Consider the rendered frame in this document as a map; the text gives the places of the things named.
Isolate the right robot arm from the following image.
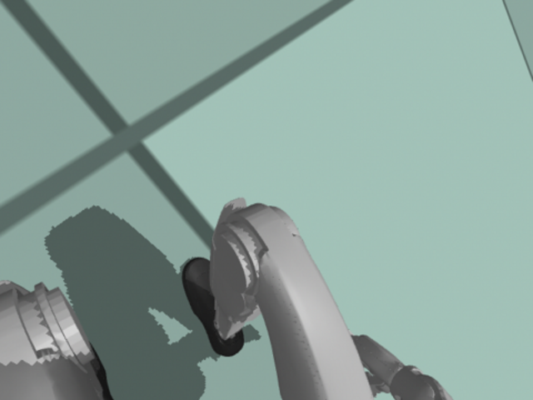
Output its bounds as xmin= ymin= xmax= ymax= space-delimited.
xmin=390 ymin=366 xmax=453 ymax=400

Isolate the right robot hand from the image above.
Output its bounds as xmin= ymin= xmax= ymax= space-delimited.
xmin=348 ymin=329 xmax=405 ymax=398

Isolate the right robot foot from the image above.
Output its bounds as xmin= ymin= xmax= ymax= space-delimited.
xmin=182 ymin=257 xmax=244 ymax=357

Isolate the left robot foot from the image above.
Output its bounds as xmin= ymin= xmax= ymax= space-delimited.
xmin=90 ymin=343 xmax=113 ymax=400

